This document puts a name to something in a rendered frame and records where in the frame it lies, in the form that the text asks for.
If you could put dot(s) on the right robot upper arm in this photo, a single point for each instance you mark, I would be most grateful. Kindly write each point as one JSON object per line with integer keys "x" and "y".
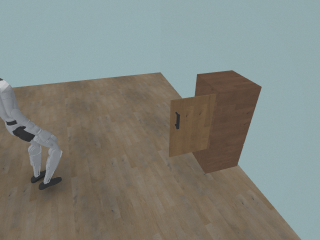
{"x": 6, "y": 94}

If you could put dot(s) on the robot right hand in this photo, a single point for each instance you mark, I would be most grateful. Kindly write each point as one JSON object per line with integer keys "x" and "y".
{"x": 45, "y": 136}

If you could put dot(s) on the robot left shin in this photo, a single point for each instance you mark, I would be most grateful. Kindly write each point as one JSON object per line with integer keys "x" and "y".
{"x": 35, "y": 161}

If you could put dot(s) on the handle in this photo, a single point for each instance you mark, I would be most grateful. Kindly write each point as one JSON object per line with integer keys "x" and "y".
{"x": 177, "y": 120}

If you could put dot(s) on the cupboard door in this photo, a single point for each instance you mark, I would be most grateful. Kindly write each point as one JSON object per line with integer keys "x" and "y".
{"x": 195, "y": 121}

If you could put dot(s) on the robot shin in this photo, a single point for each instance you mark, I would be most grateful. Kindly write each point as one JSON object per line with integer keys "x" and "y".
{"x": 35, "y": 161}
{"x": 51, "y": 164}

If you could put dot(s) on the robot right shin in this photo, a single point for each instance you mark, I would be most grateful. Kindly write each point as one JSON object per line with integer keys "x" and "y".
{"x": 51, "y": 164}

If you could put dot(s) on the robot right forearm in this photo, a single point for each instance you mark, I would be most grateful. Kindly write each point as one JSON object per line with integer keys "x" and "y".
{"x": 21, "y": 119}

